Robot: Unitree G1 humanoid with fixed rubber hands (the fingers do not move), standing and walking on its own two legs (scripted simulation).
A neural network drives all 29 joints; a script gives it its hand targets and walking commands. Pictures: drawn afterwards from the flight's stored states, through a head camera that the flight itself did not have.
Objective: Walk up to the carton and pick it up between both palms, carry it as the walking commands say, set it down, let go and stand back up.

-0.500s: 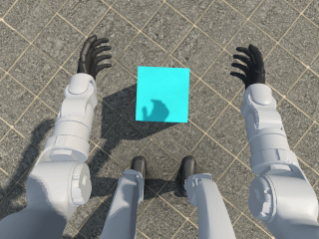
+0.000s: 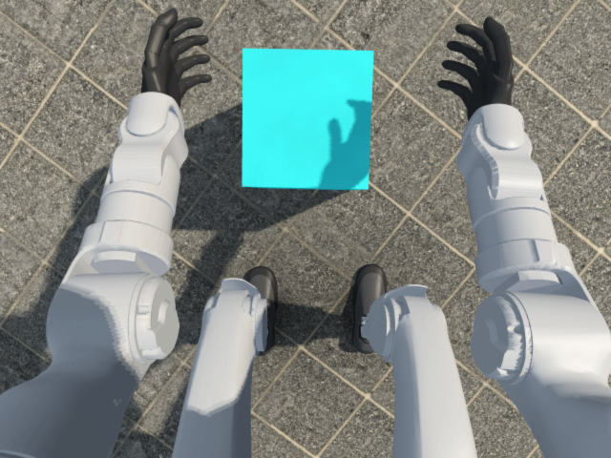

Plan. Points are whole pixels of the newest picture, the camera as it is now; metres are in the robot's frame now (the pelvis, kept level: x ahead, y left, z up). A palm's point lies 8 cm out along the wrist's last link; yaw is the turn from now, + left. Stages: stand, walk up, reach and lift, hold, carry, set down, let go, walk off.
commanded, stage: reach and lift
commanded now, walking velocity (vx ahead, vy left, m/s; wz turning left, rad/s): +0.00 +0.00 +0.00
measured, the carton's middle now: (307, 133) +0.51 +0.04 -0.45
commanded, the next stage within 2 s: none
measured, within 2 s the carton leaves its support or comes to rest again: neither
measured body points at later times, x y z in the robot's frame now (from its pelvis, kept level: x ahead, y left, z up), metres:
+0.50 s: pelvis -0.02 +0.00 -0.11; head +0.36 +0.02 +0.13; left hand +0.51 +0.20 -0.31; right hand +0.51 -0.14 -0.32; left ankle +0.08 +0.13 -0.54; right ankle +0.10 -0.12 -0.54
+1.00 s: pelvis -0.04 +0.00 -0.17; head +0.35 +0.02 +0.03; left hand +0.51 +0.20 -0.39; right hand +0.52 -0.15 -0.38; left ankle +0.08 +0.13 -0.54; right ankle +0.10 -0.12 -0.54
